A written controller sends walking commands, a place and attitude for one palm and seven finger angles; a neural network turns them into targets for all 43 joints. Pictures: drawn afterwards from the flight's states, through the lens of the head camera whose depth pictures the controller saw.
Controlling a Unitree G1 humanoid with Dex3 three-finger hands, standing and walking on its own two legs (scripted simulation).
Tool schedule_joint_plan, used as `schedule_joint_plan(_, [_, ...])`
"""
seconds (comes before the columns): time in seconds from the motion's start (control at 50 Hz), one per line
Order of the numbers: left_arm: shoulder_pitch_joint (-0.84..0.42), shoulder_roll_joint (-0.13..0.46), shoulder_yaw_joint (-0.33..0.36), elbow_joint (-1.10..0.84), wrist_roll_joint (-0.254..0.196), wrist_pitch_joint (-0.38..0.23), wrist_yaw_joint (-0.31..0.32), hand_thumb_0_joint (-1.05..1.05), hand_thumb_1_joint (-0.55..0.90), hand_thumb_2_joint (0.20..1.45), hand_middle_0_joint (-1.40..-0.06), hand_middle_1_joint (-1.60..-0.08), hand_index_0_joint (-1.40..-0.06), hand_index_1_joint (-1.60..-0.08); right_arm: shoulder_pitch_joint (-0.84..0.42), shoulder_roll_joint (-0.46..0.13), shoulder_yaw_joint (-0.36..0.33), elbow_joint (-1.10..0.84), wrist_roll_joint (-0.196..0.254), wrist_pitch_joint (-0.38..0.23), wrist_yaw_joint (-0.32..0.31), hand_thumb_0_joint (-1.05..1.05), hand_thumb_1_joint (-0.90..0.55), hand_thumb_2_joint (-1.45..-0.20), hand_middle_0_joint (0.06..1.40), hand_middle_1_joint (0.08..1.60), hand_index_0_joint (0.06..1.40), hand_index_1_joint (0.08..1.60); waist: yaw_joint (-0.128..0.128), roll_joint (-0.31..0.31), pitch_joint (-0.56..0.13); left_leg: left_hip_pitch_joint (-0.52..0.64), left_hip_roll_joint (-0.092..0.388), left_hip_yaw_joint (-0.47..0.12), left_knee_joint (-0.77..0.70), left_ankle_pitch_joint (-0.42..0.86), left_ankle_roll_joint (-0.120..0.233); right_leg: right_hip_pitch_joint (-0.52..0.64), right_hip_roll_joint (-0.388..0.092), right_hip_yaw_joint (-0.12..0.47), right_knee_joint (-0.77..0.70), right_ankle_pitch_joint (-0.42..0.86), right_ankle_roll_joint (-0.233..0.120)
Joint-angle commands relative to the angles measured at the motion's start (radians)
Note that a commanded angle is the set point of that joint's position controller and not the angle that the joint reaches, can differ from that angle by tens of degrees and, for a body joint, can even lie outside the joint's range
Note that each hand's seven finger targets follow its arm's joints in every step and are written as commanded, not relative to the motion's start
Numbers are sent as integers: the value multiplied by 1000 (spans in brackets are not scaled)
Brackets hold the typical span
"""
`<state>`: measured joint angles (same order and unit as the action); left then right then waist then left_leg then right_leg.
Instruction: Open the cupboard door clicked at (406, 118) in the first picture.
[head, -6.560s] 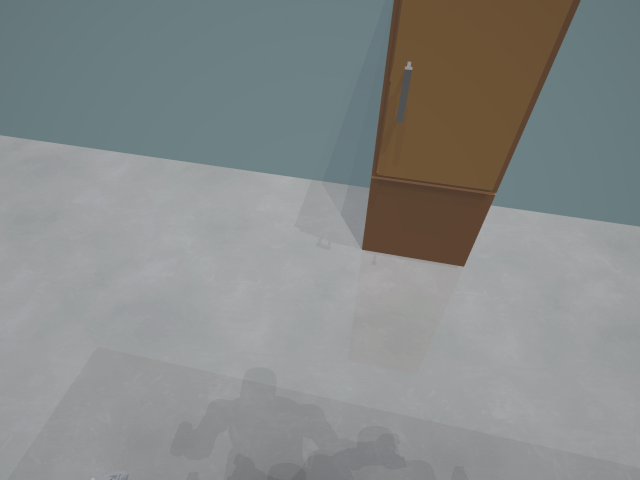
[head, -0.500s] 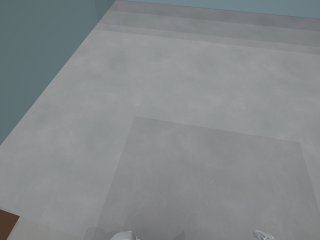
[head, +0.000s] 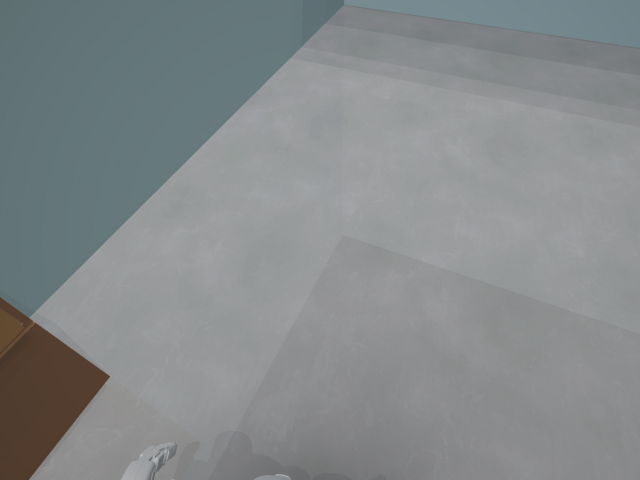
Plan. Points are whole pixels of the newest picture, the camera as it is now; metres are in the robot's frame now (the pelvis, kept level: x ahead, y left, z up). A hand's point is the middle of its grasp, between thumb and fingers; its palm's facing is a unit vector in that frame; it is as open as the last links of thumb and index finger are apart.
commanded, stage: turn to face it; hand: left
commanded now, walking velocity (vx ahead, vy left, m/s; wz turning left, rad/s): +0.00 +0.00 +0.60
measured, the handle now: out of the picture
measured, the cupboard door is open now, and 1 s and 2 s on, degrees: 0 0 0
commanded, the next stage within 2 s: take the last steps up to it in 1.78 s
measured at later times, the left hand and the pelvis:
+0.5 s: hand out of the picture -0.03 +0.27 -0.18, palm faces +0.34 -0.90 -0.26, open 7.4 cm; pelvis -0.01 +0.04 +0.00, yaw +18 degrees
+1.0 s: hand out of the picture -0.01 +0.22 -0.12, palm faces +0.57 -0.76 -0.30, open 7.4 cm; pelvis +0.01 -0.01 +0.01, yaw +37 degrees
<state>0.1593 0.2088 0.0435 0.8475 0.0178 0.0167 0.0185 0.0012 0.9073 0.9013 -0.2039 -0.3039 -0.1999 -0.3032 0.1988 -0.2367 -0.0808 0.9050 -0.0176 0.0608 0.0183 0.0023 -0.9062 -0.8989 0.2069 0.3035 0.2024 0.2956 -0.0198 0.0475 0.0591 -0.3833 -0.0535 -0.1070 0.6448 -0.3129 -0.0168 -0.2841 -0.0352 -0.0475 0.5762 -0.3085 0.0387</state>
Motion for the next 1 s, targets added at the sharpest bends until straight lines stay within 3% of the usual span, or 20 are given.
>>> schedule_joint_plan(0.0, [66,232,63,-63,2,-25,22,0,900,900,-200,-300,-200,-300,-52,-116,-42,-104,-5,-15,-1,0,-900,-900,200,300,200,300,33,-293,-80,-229,43,18,529,-219,-22,124,-403,310,-298,213,-172])
schedule_joint_plan(0.04, [-17,165,42,-79,4,-25,20,0,900,900,-200,-300,-200,-300,-23,-99,-37,-64,-7,-6,12,0,-900,-900,200,300,200,300,-9,-195,-13,-222,80,59,604,-91,-42,81,-308,123,-256,281,-139])
schedule_joint_plan(0.08, [6,157,36,-71,6,-30,20,0,900,900,-200,-300,-200,-300,-10,-87,-30,-52,-5,-1,17,0,-900,-900,200,300,200,300,-1,-229,-23,-211,83,93,581,-59,-57,109,-285,46,-243,345,-130])
schedule_joint_plan(0.26, [103,229,59,-16,14,-13,14,0,900,900,-200,-300,-200,-300,-115,-66,-3,-79,6,-13,20,0,-900,-900,200,300,200,300,67,-274,-59,-68,88,217,164,-129,-50,195,-340,-51,-167,470,-148])
schedule_joint_plan(0.32, [91,229,67,-6,8,-6,10,0,900,900,-200,-300,-200,-300,-42,-87,-7,-71,4,-29,15,0,-900,-900,200,300,200,300,29,-239,-111,74,78,235,-89,-1,-29,199,-328,-113,-25,491,-94])
schedule_joint_plan(0.34, [95,222,66,-12,-2,-1,6,0,900,900,-200,-300,-200,-300,23,-130,-18,-57,1,-38,14,0,-900,-900,200,300,200,300,-10,-143,-160,239,94,204,-222,164,-9,104,-305,-142,119,435,-47])
schedule_joint_plan(0.36, [100,161,62,-46,-11,3,-3,0,900,900,-200,-300,-200,-300,91,-255,-49,-53,-7,-50,7,0,-900,-900,200,300,200,300,-46,175,-208,446,346,-139,-260,508,105,-179,-174,-177,359,9,37])
schedule_joint_plan(0.38, [31,121,37,-91,-4,6,-2,0,900,900,-200,-300,-200,-300,162,-316,-60,-32,4,-43,1,0,-900,-900,200,300,200,300,-76,274,-206,451,497,-281,-262,808,226,-313,-107,-89,513,-404,60])
schedule_joint_plan(0.4, [-18,127,39,-84,1,19,9,0,900,900,-200,-300,-200,-300,184,-286,-56,-9,4,-48,-14,0,-900,-900,200,300,200,300,-89,220,-225,444,470,-266,-251,768,220,-341,-114,7,595,-345,51])
schedule_joint_plan(0.46, [-21,136,51,-41,-2,15,-6,0,900,900,-200,-300,-200,-300,14,-201,-25,-58,-4,-50,-26,0,-900,-900,200,300,200,300,-18,101,-97,252,320,-119,-288,507,166,-300,-113,36,630,-129,57])
schedule_joint_plan(0.5, [28,140,52,-18,0,19,-10,0,900,900,-200,-300,-200,-300,-28,-191,-20,-71,-1,-54,-24,0,-900,-900,200,300,200,300,5,101,-96,228,276,-75,-309,446,151,-260,-99,30,586,-76,62])
schedule_joint_plan(0.72, [-49,125,38,-70,-8,8,2,0,900,900,-200,-300,-200,-300,29,-204,-40,-58,-7,-39,-20,0,-900,-900,200,300,200,300,-27,108,-103,249,259,-259,-274,457,195,-170,-16,44,253,-138,57])
schedule_joint_plan(0.78, [13,121,38,-64,-15,2,7,0,900,900,-200,-300,-200,-300,-7,-207,-44,-71,-8,-32,-18,0,-900,-900,200,300,200,300,3,129,-118,181,232,-285,-242,470,178,-42,18,33,110,-94,40])
schedule_joint_plan(0.82, [80,143,43,-52,-14,-10,12,0,900,900,-200,-300,-200,-300,-33,-187,-44,-84,1,-29,-15,0,-900,-900,200,300,200,300,41,81,-125,58,184,-280,-172,386,131,139,11,34,-117,54,30])
schedule_joint_plan(0.84, [120,190,54,-49,-5,-21,18,0,900,900,-200,-300,-200,-300,-21,-142,-38,-90,8,-31,-11,0,-900,-900,200,300,200,300,59,-54,-152,-58,115,-214,-55,216,71,271,-112,145,-260,67,0])
schedule_joint_plan(0.86, [122,279,68,-57,10,-27,24,0,900,900,-200,-300,-200,-300,1,-72,-27,-115,12,-33,-7,0,-900,-900,200,300,200,300,56,-339,-137,-242,-44,6,186,-194,-21,333,-398,432,-333,127,-115])
schedule_joint_plan(0.88, [98,275,62,-70,2,-21,24,0,900,900,-200,-300,-200,-300,-4,-125,-40,-114,-5,-26,-10,0,-900,-900,200,300,200,300,49,-301,-125,-223,-5,-3,371,-275,-21,205,-465,413,-325,157,-185])
schedule_joint_plan(0.9, [49,239,60,-76,-1,-21,23,0,900,900,-200,-300,-200,-300,-13,-126,-44,-93,-7,-15,-6,0,-900,-900,200,300,200,300,30,-273,-83,-202,19,-11,483,-229,-19,115,-410,370,-330,121,-182])
schedule_joint_plan(0.94, [-35,174,39,-89,-1,-20,19,0,900,900,-200,-300,-200,-300,13,-113,-41,-54,-8,-2,9,0,-900,-900,200,300,200,300,-17,-188,-5,-192,58,30,591,-91,-33,47,-304,175,-299,150,-142])
schedule_joint_plan(0.98, [-14,154,31,-84,0,-27,17,0,900,900,-200,-300,-200,-300,28,-101,-35,-40,-8,6,16,0,-900,-900,200,300,200,300,-11,-225,-2,-192,66,63,615,-33,-49,53,-267,84,-290,190,-124])
